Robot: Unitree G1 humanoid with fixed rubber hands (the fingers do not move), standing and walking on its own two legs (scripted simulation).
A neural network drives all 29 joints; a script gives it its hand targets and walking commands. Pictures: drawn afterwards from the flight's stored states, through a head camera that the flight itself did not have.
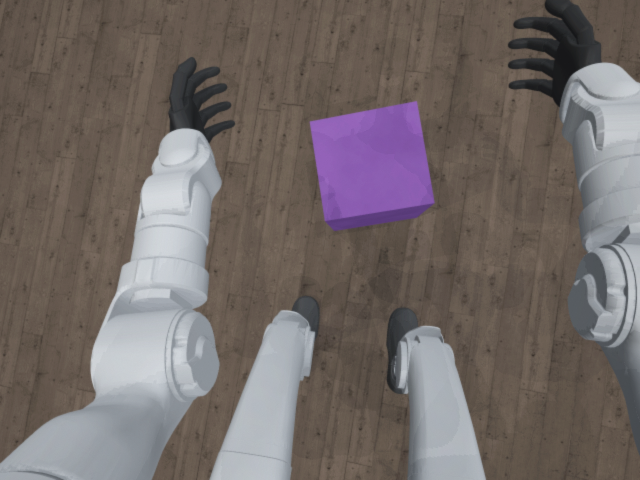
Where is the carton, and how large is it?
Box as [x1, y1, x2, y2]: [310, 101, 434, 230]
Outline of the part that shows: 416,101 310,121 325,221 334,230 416,217 434,202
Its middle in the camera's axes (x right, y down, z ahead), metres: +0.11 -0.14 +0.87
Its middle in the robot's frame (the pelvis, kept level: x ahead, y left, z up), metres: +0.53 +0.01 -0.53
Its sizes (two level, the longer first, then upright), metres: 0.210 0.200 0.250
